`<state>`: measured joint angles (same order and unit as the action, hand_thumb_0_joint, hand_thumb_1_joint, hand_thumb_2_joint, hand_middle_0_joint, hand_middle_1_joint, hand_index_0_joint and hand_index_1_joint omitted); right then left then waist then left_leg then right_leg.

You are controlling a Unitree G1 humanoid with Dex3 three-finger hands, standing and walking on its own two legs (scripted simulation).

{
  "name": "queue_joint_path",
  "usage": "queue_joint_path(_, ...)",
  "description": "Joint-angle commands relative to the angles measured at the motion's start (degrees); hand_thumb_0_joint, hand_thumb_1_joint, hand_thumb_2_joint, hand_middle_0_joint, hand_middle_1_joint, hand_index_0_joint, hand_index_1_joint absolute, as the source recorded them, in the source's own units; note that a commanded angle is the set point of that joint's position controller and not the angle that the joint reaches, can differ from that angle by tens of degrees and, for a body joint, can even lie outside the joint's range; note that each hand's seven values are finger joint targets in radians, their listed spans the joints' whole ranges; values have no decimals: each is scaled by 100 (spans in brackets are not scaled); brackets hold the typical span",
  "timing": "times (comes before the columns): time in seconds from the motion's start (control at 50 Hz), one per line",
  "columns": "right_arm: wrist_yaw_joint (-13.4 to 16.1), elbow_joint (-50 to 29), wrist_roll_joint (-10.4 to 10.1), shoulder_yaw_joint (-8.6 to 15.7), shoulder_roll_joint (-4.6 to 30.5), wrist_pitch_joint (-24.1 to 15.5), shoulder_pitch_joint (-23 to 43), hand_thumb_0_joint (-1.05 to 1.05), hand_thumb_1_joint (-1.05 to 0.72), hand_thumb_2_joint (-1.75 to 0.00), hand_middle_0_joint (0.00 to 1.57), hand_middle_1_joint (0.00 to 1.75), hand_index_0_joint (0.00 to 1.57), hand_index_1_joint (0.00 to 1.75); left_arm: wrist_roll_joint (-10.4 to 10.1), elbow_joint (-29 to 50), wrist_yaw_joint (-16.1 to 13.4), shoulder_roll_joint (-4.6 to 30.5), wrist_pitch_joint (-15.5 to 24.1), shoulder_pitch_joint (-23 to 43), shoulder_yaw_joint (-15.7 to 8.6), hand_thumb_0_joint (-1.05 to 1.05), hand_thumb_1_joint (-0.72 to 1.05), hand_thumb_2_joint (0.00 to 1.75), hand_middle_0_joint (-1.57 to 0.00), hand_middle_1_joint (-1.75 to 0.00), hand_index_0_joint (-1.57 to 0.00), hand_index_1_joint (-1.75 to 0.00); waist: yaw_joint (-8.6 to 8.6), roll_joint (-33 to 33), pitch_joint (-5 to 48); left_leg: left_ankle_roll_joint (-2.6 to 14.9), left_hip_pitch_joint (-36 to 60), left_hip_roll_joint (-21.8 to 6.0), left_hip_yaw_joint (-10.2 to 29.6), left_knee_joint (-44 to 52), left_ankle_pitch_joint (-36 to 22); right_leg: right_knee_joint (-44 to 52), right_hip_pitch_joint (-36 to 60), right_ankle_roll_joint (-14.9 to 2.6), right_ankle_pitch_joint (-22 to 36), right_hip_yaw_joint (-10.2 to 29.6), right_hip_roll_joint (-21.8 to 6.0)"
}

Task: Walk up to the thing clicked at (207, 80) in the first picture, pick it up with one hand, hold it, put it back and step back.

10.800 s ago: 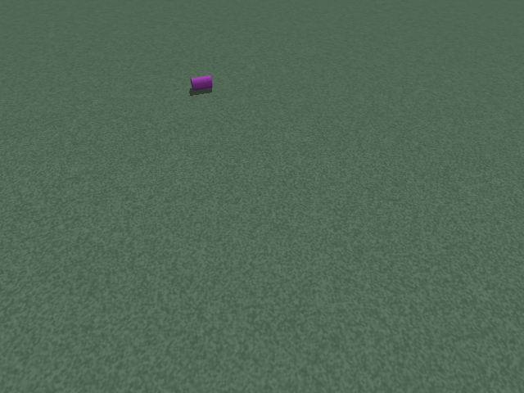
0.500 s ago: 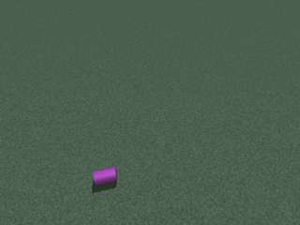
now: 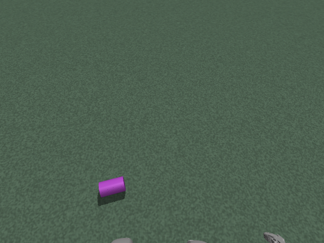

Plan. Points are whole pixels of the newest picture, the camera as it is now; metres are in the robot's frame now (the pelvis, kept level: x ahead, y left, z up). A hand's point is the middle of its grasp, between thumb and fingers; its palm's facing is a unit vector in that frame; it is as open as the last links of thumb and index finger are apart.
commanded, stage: walk up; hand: left
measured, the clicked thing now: (112, 186) +0.47 +0.29 -0.71
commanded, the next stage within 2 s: stand in 1.30 s
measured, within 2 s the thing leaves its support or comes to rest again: neither
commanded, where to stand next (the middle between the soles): +0.04 -0.02 m, yaw +0 degrees
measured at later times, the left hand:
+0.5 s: hand out of the picture +0.11 +0.23 -0.14, palm faces +0.00 -0.95 -0.31, open 7.3 cm
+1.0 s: hand out of the picture +0.06 +0.24 -0.13, palm faces +0.06 -0.95 -0.31, open 7.3 cm
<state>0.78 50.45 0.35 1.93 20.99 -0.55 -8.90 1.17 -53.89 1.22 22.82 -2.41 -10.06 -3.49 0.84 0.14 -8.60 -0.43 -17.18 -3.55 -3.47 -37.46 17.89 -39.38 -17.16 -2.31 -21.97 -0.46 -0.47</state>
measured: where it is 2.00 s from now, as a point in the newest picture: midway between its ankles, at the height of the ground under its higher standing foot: outside the picture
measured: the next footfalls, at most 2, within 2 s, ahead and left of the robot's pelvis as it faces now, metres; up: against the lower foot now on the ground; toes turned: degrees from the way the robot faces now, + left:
right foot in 0.02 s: +0.06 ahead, -0.13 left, +0.00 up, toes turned +0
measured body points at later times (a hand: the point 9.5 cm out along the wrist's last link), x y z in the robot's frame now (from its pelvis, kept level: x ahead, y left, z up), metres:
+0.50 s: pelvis +0.00 -0.02 +0.01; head +0.03 -0.01 +0.46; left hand +0.11 +0.28 -0.12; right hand +0.09 -0.33 -0.11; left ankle -0.01 +0.11 -0.72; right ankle +0.02 -0.13 -0.72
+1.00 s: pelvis -0.01 -0.01 +0.02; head +0.00 -0.01 +0.47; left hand +0.06 +0.29 -0.11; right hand +0.09 -0.31 -0.10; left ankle -0.01 +0.11 -0.72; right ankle +0.02 -0.13 -0.72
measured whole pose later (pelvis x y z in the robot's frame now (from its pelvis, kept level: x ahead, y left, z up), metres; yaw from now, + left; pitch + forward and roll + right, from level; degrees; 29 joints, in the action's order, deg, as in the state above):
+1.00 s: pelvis -0.01 -0.01 +0.02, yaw +1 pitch -2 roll +0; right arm 0.0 62.5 0.5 -0.8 20.2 -1.2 -6.4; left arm 0.2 -64.2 1.4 19.7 -0.6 -5.6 -2.4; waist 1.2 -0.2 -3.6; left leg -0.7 -6.9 -0.6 1.5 -20.2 11.0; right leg -18.8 -8.2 -0.6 -8.3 -1.9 0.2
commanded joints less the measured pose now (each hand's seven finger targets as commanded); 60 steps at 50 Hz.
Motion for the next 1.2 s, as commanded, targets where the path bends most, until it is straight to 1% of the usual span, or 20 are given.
queue_joint_path(0.0,115,-470,-122,314,1117,-7,-70,0,-90,-90,20,30,20,30,125,435,-70,1594,237,-246,-430,0,90,90,-20,-30,-20,-30,-24,-942,921,190,-520,-23,191,-902,-832,1712,776,-640,2314,1808,-1277)
queue_joint_path(0.02,145,-413,-126,319,1113,59,96,0,-90,-90,20,30,20,30,41,556,-69,1623,251,46,-369,0,90,90,-20,-30,-20,-30,46,-1146,955,160,-400,410,212,-1521,1625,1796,318,-1397,2694,2282,-1945)
queue_joint_path(0.04,152,-337,-90,352,1197,78,53,0,-90,-90,20,30,20,30,79,626,-66,1569,268,92,-351,0,90,90,-20,-30,-20,-30,29,-1064,865,166,-198,332,506,-1986,2015,1658,-9,-1604,3031,2390,-2028)
queue_joint_path(0.06,127,-306,-105,341,1199,75,20,0,-90,-90,20,30,20,30,55,664,-98,1394,275,160,-303,0,90,90,-20,-30,-20,-30,32,-855,798,200,-297,420,720,-2162,1882,1502,72,-1501,3346,1952,-1759)
queue_joint_path(0.1,117,-167,-138,300,1137,3,-219,0,-90,-90,20,30,20,30,79,702,-168,1258,288,342,-245,0,90,90,-20,-30,-20,-30,-65,-910,948,167,-468,415,704,-1844,1431,1178,552,-1182,3808,1322,-1374)
queue_joint_path(0.16,100,-81,-63,232,1096,-95,-287,0,-90,-90,20,30,20,30,61,719,-178,1207,270,196,-219,0,90,90,-20,-30,-20,-30,19,-989,1306,73,-264,320,419,-224,1084,760,1265,-1030,3953,1127,-1271)
queue_joint_path(0.18,96,-19,-23,229,1066,-122,-347,0,-90,-90,20,30,20,30,12,740,-172,1195,250,292,-206,0,90,90,-20,-30,-20,-30,-59,-878,1334,99,33,362,360,493,636,552,1221,-917,3846,1029,-1203)
queue_joint_path(0.2,92,54,19,244,1041,-162,-449,0,-90,-90,20,30,20,30,-42,755,-159,1190,223,365,-192,0,90,90,-20,-30,-20,-30,-139,-711,1362,143,426,359,395,1300,-221,319,1098,-737,3730,924,-1140)
queue_joint_path(0.22,106,59,82,273,1150,-209,-444,0,-90,-90,20,30,20,30,-98,766,-143,1087,210,407,-140,0,90,90,-20,-30,-20,-30,-150,-497,1440,298,1077,54,819,1553,-1156,195,552,-442,3319,868,-1086)
queue_joint_path(0.24,133,-7,161,333,1437,-269,-348,0,-90,-90,20,30,20,30,-150,813,-120,826,193,385,-61,0,90,90,-20,-30,-20,-30,-81,155,1476,581,1513,-818,1959,1718,-2044,-69,-158,-117,2291,642,-645)
queue_joint_path(0.26,94,-64,68,373,1849,-275,84,0,-90,-90,20,30,20,30,-155,640,-133,930,142,406,-118,0,90,90,-20,-30,-20,-30,57,669,1173,1172,811,-1368,2471,1378,-2250,92,65,73,523,284,-215)
queue_joint_path(0.28,63,-99,35,347,1747,-280,302,0,-90,-90,20,30,20,30,-86,497,-142,1029,166,371,-159,0,90,90,-20,-30,-20,-30,112,635,1058,1220,442,-1330,2241,1178,-2484,294,566,40,90,368,-295)
queue_joint_path(0.3,49,-54,26,275,1585,-280,314,0,-90,-90,20,30,20,30,-70,491,-114,1021,222,477,-128,0,90,90,-20,-30,-20,-30,98,450,1122,937,544,-903,1640,1010,-2514,756,692,-23,820,424,-331)
queue_joint_path(0.34,52,-3,-26,174,1346,-249,202,0,-90,-90,20,30,20,30,-80,376,-76,1127,301,584,-155,0,90,90,-20,-30,-20,-30,-5,444,1187,393,283,-320,1044,960,-2013,1047,1200,-169,2159,565,-555)
queue_joint_path(0.38,46,134,-40,129,1243,-217,161,0,-90,-90,20,30,20,30,-99,307,-66,1148,303,660,-145,0,90,90,-20,-30,-20,-30,-26,335,1288,259,439,-153,915,1074,-1437,1176,1241,-304,2214,684,-748)
queue_joint_path(0.46,31,287,-20,87,1208,-188,281,0,-90,-90,20,30,20,30,-99,95,-64,1033,293,842,-79,0,90,90,-20,-30,-20,-30,-43,-7,975,297,595,-182,955,1350,-1083,1736,935,-212,1561,717,-711)
queue_joint_path(0.56,15,521,-21,39,1201,-208,307,0,-90,-90,20,30,20,30,-115,-175,-54,955,314,909,-71,0,90,90,-20,-30,-20,-30,-36,-135,1046,249,864,-247,937,1642,-1281,2033,1061,-111,1605,673,-676)
queue_joint_path(0.62,10,620,-11,27,1188,-202,358,0,-90,-90,20,30,20,30,-104,-300,-48,949,317,963,-80,0,90,90,-20,-30,-20,-30,-59,-163,982,223,864,-246,924,1783,-1130,2194,1058,-65,1428,657,-676)
queue_joint_path(1.04,2,916,24,12,1139,-220,504,0,-90,-90,20,30,20,30,-77,-668,-44,885,320,788,-74,0,90,90,-20,-30,-20,-30,-20,42,983,202,702,-344,1035,2250,-926,2394,1284,76,1443,546,-653)
queue_joint_path(1.18,6,926,12,21,1122,-220,531,0,-90,-90,20,30,20,30,-86,-721,-60,845,323,666,-60,0,90,90,-20,-30,-20,-30,-10,53,1025,195,837,-353,1029,2222,-1176,2371,1271,92,1600,517,-654)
